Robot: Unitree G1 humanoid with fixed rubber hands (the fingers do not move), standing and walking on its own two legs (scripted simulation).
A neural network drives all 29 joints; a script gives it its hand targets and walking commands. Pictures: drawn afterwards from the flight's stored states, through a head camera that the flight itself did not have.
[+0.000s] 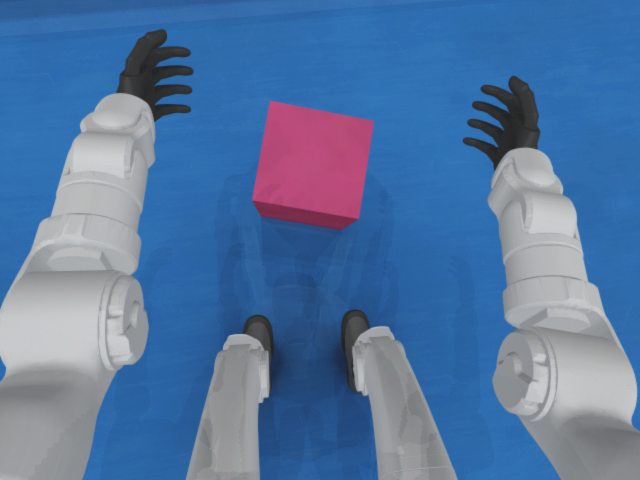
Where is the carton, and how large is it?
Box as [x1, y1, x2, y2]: [252, 101, 373, 229]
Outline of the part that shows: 270,101 252,200 260,215 341,229 356,220 359,214 373,121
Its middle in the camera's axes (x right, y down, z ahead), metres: -0.03 -0.15 +0.88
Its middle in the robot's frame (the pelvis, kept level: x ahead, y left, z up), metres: +0.55 -0.04 -0.54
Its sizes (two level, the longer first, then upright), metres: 0.210 0.200 0.250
